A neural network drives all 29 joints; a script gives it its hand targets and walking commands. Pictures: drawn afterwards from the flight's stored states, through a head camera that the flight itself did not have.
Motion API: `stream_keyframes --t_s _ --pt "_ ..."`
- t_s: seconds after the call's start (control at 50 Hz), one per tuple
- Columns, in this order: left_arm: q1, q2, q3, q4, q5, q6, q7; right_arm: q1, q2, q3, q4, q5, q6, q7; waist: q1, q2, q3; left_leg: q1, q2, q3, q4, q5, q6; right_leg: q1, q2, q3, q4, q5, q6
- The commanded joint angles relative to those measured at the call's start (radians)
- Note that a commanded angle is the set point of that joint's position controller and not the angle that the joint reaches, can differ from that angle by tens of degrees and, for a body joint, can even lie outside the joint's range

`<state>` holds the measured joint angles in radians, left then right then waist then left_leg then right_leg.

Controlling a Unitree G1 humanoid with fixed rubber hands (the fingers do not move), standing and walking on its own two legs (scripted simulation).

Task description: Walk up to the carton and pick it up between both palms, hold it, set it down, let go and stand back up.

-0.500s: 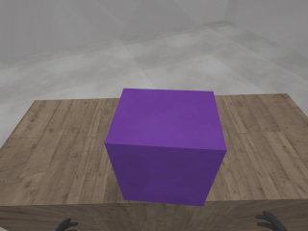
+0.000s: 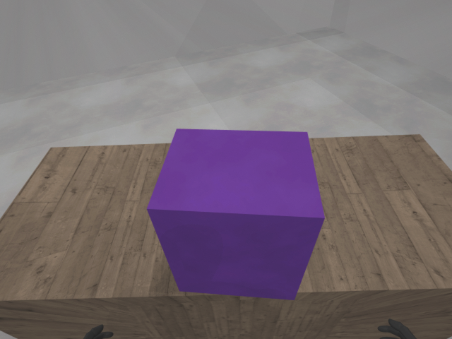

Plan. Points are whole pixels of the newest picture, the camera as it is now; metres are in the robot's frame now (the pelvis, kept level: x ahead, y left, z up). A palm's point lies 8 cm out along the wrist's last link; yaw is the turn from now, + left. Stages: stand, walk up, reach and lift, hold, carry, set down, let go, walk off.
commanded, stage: stand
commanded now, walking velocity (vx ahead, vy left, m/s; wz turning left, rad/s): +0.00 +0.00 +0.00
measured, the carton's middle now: (238, 218) +0.36 -0.02 +0.02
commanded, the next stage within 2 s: none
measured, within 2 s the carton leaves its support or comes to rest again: neither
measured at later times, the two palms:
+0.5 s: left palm out of the picture +0.12 +0.27 -0.09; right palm out of the picture +0.07 -0.31 -0.10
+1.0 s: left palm out of the picture +0.12 +0.27 -0.09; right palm out of the picture +0.06 -0.31 -0.10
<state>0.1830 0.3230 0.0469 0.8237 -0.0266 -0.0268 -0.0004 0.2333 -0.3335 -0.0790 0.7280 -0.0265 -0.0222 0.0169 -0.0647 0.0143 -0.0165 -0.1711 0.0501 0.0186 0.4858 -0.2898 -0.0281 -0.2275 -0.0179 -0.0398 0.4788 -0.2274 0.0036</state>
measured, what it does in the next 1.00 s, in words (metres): stands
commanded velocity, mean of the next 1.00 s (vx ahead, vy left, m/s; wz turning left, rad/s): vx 0.00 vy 0.00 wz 0.00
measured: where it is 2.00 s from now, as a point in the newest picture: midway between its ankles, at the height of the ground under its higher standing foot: outside the picture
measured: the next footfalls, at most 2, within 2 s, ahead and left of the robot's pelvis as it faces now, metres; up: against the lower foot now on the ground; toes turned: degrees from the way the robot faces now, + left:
none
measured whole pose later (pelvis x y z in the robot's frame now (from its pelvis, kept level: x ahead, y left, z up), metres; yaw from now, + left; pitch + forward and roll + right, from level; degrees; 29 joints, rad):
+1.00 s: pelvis -0.01 -0.01 +0.00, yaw +0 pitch -2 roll +0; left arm 0.14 0.32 0.05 0.94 -0.03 -0.03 0.00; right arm 0.23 -0.33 -0.08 0.83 -0.02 -0.02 0.02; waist -0.06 0.01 0.00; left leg -0.16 0.05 0.02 0.43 -0.24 -0.03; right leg -0.23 -0.02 -0.04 0.45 -0.20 -0.01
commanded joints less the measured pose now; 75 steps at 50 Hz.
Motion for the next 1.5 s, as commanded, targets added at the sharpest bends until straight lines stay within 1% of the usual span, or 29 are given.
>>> stream_keyframes --t_s 0.0,0.02,0.38,0.42,0.46,0.56,0.74,0.8,0.82,1.02,1.08,1.14,1.18,1.32,1.48 --pt "-0.078 0.23 0.022 -0.024 0.053 -0.024 -0.001 -0.014 -0.224 -0.006 0.025 0.002 -0.016 -0.017 0.058 -0.012 -0.014 -0.007 0.071 -0.064 -0.114 0.178 0.059 0.067 -0.104 0.1 -0.079 0.185 -0.054" --pt "-0.082 0.231 0.021 -0.022 0.053 -0.024 -0.001 -0.015 -0.225 -0.007 0.029 0.002 -0.016 -0.017 0.058 -0.005 -0.011 -0.009 0.07 -0.063 -0.114 0.175 0.059 0.067 -0.105 0.102 -0.081 0.183 -0.054" --pt "-0.107 0.234 0.017 0.035 0.053 -0.021 0.0 -0.016 -0.219 -0.001 0.082 0.004 -0.014 -0.017 0.055 -0.026 0.007 -0.005 0.072 -0.065 -0.139 0.141 0.052 0.06 -0.108 0.114 -0.119 0.137 -0.048" --pt "-0.108 0.231 0.016 0.04 0.052 -0.021 0.0 -0.019 -0.22 -0.001 0.087 0.004 -0.014 -0.017 0.057 -0.019 0.004 -0.004 0.072 -0.065 -0.139 0.138 0.052 0.061 -0.111 0.118 -0.123 0.135 -0.049" --pt "-0.112 0.232 0.015 0.044 0.052 -0.02 0.0 -0.02 -0.219 -0.001 0.091 0.003 -0.013 -0.017 0.056 -0.027 0.003 -0.001 0.072 -0.064 -0.142 0.135 0.051 0.062 -0.111 0.118 -0.125 0.131 -0.048" --pt "-0.116 0.236 0.015 0.054 0.053 -0.021 0.0 -0.017 -0.22 0.0 0.102 0.003 -0.014 -0.017 0.055 -0.025 0.004 0.0 0.072 -0.063 -0.147 0.125 0.05 0.061 -0.111 0.122 -0.135 0.116 -0.047" --pt "-0.113 0.233 0.013 0.072 0.051 -0.02 0.001 -0.02 -0.218 0.003 0.117 0.005 -0.014 -0.017 0.058 -0.027 -0.005 0.008 0.078 -0.063 -0.151 0.148 0.05 0.072 -0.113 0.118 -0.132 0.151 -0.045" --pt "-0.115 0.231 0.012 0.076 0.05 -0.019 0.0 -0.023 -0.22 0.003 0.12 0.004 -0.015 -0.018 0.06 -0.019 -0.002 0.005 0.079 -0.063 -0.153 0.151 0.049 0.073 -0.112 0.118 -0.133 0.153 -0.045" --pt "-0.117 0.233 0.013 0.078 0.052 -0.02 0.0 -0.022 -0.217 0.003 0.121 0.004 -0.015 -0.018 0.058 -0.026 -0.005 0.01 0.08 -0.064 -0.155 0.155 0.049 0.073 -0.113 0.117 -0.133 0.154 -0.045" --pt "-0.116 0.23 0.012 0.089 0.051 -0.019 0.0 -0.022 -0.221 0.003 0.131 0.004 -0.015 -0.018 0.059 -0.02 0.001 0.008 0.082 -0.064 -0.162 0.149 0.048 0.068 -0.112 0.118 -0.14 0.144 -0.044" --pt "-0.118 0.231 0.012 0.091 0.05 -0.019 0.0 -0.02 -0.218 0.003 0.134 0.005 -0.016 -0.017 0.056 -0.028 0.0 0.01 0.083 -0.064 -0.162 0.147 0.048 0.068 -0.114 0.119 -0.141 0.143 -0.045" --pt "-0.119 0.23 0.011 0.092 0.051 -0.019 0.0 -0.023 -0.216 0.005 0.134 0.004 -0.015 -0.017 0.058 -0.021 0.001 0.008 0.083 -0.064 -0.164 0.14 0.048 0.069 -0.114 0.12 -0.143 0.135 -0.044" --pt "-0.119 0.23 0.011 0.094 0.05 -0.019 0.0 -0.026 -0.218 0.003 0.136 0.004 -0.015 -0.017 0.059 -0.029 -0.002 0.011 0.082 -0.065 -0.166 0.143 0.048 0.07 -0.113 0.118 -0.143 0.137 -0.043" --pt "-0.117 0.232 0.011 0.1 0.05 -0.018 0.0 -0.023 -0.22 0.004 0.141 0.004 -0.015 -0.018 0.058 -0.019 -0.002 0.009 0.084 -0.064 -0.168 0.144 0.047 0.076 -0.113 0.12 -0.144 0.145 -0.043" --pt "-0.118 0.232 0.01 0.104 0.05 -0.019 0.0 -0.024 -0.217 0.005 0.145 0.005 -0.015 -0.017 0.058 -0.028 0.002 0.014 0.085 -0.065 -0.17 0.149 0.045 0.069 -0.113 0.119 -0.148 0.141 -0.042"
